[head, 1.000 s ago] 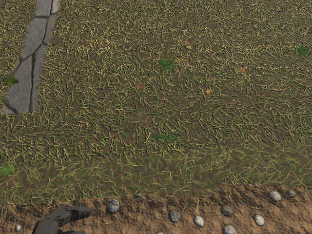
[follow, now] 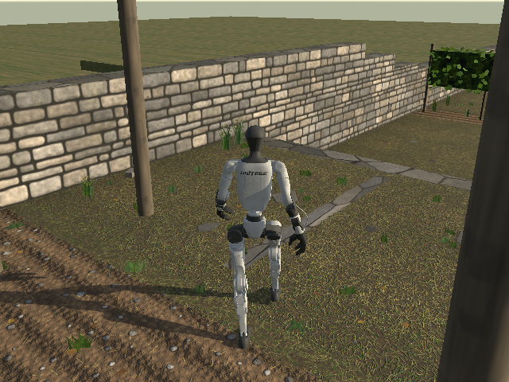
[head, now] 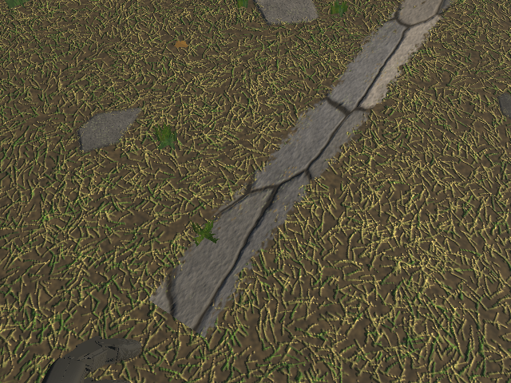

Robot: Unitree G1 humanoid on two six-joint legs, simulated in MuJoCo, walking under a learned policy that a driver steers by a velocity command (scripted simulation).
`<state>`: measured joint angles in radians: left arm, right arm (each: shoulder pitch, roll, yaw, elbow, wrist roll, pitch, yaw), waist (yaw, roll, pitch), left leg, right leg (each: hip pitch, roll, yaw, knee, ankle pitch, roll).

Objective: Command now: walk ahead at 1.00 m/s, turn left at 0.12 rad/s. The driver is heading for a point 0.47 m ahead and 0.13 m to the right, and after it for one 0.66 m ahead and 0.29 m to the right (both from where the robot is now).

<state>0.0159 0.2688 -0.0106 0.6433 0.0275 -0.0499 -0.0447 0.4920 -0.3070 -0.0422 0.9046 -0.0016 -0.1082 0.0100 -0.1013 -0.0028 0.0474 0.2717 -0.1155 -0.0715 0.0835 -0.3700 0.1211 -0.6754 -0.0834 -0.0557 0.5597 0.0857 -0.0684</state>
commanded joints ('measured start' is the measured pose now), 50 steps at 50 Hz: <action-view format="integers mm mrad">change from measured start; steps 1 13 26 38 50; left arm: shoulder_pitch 192 379 625 274 233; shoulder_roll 160 113 73 92 261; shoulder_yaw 62 75 64 111 164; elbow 2 204 131 -28 -114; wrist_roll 0 -13 -61 -46 -25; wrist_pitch -9 -66 6 100 43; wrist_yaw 26 25 68 51 43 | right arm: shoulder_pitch -34 -365 -213 -532 -505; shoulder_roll -220 -20 -157 -114 -102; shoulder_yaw -44 43 -23 -49 -63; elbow -30 -233 -254 -199 -209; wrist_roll -34 -46 -35 -7 17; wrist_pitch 7 51 17 51 91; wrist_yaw -23 37 0 -49 -22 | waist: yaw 183 72 45 153 145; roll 101 -40 257 80 -91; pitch -123 93 -673 -149 -245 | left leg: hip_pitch -153 -1002 196 -539 -1013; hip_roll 263 231 590 430 152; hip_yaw -15 5 -517 193 2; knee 362 1017 441 180 1185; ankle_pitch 1321 185 968 530 -180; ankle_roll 35 -60 175 96 -165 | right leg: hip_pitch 447 414 73 236 695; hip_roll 137 -108 129 -45 -225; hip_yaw -43 258 243 43 488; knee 22 -512 917 338 -176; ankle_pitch -185 -413 -762 -210 192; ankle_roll -51 -156 116 103 -254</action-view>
